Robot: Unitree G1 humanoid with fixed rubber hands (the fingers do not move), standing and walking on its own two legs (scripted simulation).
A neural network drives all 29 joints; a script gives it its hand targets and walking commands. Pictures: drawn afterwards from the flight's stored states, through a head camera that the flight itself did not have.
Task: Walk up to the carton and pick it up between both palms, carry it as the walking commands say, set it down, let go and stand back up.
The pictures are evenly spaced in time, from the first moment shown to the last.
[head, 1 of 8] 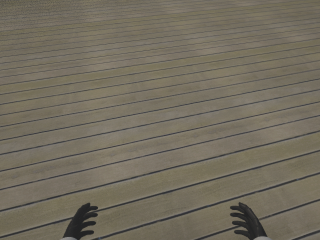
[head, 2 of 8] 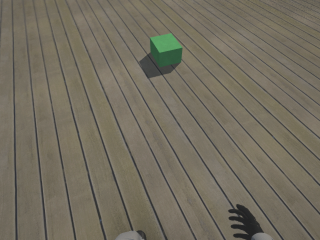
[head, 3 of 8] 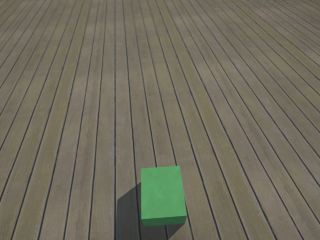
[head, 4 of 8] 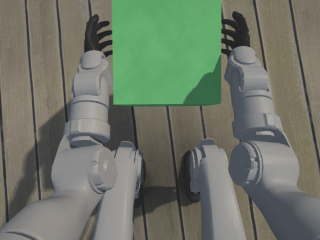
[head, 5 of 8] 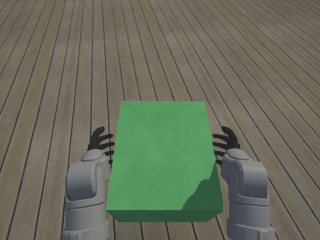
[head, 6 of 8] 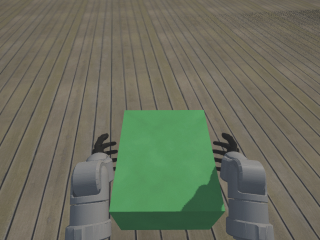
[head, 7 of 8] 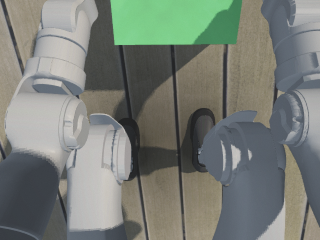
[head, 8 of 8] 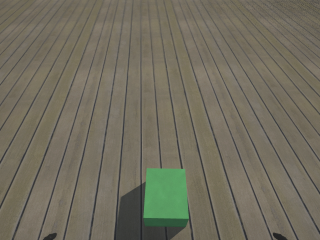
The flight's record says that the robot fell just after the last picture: no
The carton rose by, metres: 0.69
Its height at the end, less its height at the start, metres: +0.00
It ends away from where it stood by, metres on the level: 1.21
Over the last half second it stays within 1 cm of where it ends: yes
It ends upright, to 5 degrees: yes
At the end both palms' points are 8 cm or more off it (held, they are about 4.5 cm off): yes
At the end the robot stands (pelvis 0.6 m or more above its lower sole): yes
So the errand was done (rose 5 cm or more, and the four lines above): yes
